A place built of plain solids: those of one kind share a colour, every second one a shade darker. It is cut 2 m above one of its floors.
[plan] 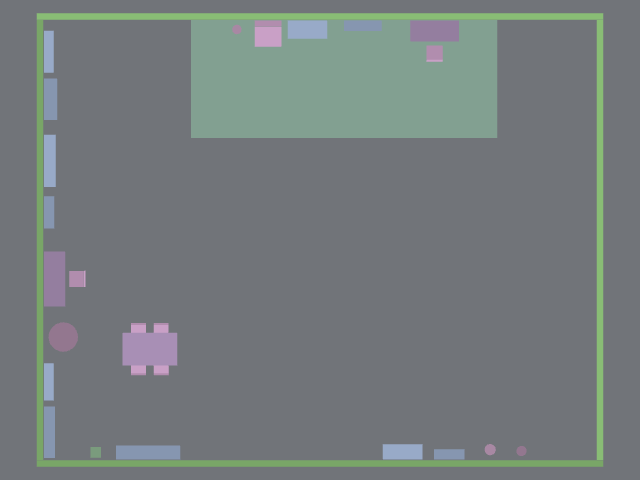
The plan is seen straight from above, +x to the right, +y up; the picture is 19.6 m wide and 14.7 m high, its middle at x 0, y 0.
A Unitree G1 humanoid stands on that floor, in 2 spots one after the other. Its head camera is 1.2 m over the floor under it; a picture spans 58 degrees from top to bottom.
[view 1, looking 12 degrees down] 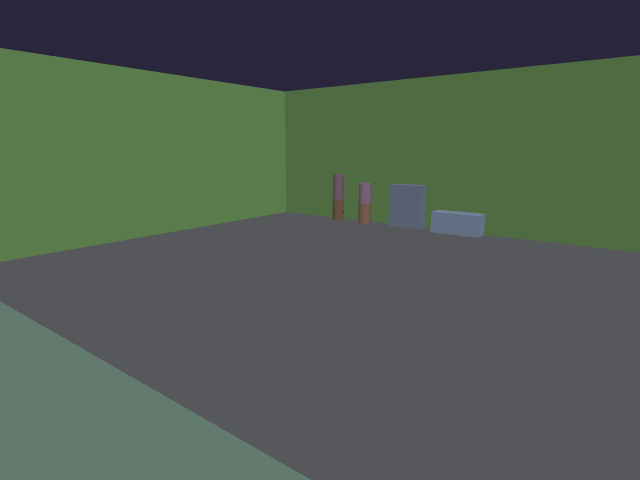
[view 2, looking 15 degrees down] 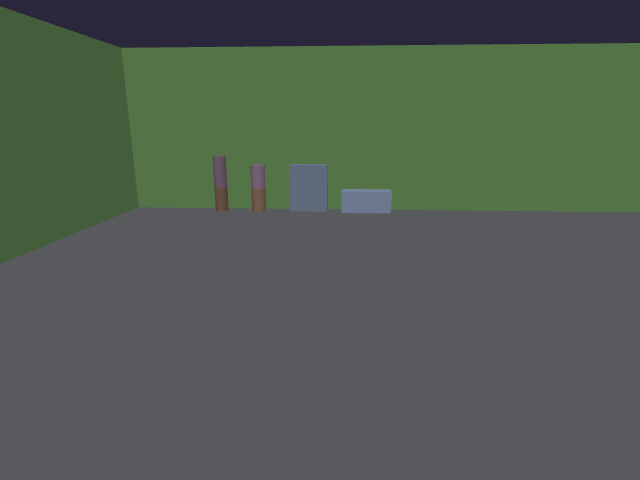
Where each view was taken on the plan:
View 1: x -1.19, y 4.21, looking -53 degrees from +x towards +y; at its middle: ground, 10.21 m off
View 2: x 3.12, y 4.25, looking -87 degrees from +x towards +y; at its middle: ground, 8.20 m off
